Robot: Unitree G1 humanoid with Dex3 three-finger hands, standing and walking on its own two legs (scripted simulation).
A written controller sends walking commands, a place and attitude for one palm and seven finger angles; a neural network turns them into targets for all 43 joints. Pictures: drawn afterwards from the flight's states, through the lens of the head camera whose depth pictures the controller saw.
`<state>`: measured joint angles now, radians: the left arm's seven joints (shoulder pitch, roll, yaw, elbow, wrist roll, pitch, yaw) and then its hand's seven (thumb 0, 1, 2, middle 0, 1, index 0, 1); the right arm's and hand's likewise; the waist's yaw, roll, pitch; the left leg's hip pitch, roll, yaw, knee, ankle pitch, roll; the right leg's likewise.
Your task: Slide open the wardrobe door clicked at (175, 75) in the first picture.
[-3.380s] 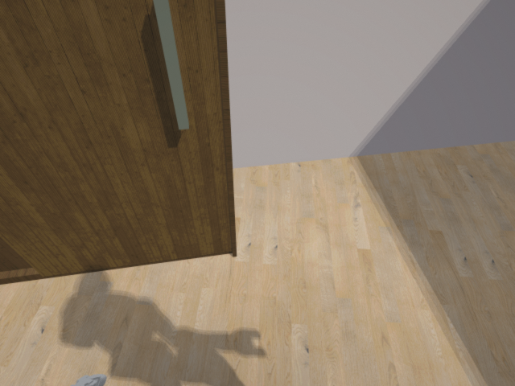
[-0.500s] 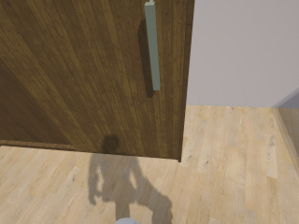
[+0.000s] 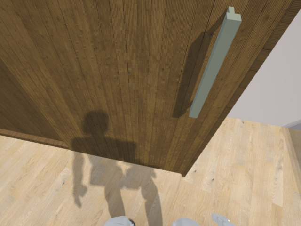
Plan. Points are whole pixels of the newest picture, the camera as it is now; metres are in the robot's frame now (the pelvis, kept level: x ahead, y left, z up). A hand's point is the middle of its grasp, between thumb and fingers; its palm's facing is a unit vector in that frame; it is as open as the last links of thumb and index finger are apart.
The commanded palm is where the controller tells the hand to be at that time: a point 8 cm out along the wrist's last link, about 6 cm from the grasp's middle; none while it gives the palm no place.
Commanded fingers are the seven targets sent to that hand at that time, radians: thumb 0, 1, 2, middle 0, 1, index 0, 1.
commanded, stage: come to a stop and stand still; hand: right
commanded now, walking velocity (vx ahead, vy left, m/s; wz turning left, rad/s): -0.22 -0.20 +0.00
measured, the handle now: (208, 73) +0.46 -0.08 +0.15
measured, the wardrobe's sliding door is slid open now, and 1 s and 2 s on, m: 0.00 0.00 0.00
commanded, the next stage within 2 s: look again from close up in 1.52 s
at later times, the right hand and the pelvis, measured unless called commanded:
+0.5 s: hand out of the picture -0.05 -0.28 -0.18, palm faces +0.12 +0.97 -0.21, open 7.4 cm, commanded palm none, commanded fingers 0.00 -0.90 -0.90 0.20 0.30 0.20 0.30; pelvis -0.04 -0.08 +0.01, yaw -1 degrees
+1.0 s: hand out of the picture -0.09 -0.24 -0.17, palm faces +0.01 +0.98 -0.18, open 7.4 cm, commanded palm none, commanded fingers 0.00 -0.90 -0.90 0.20 0.30 0.20 0.30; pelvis -0.09 -0.08 +0.01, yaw +1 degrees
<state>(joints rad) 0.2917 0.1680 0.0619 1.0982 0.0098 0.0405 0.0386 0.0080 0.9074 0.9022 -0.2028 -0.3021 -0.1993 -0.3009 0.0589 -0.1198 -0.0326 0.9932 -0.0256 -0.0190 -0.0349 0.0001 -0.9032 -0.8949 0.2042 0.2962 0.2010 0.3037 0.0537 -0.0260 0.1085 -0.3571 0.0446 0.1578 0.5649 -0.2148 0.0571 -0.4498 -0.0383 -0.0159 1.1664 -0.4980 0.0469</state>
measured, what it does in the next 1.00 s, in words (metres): walks backwards: right foot, then left foot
